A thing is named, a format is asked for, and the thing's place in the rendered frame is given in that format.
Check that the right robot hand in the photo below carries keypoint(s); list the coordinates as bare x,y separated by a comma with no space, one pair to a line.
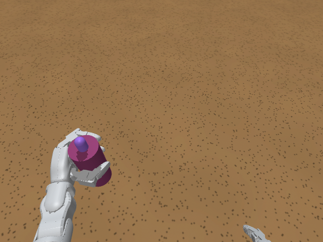
255,234

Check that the left robot hand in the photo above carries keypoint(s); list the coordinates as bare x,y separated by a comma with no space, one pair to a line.
62,168

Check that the bottle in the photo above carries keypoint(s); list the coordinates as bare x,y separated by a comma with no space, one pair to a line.
87,154

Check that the left robot arm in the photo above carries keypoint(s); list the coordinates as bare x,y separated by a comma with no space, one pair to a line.
57,209

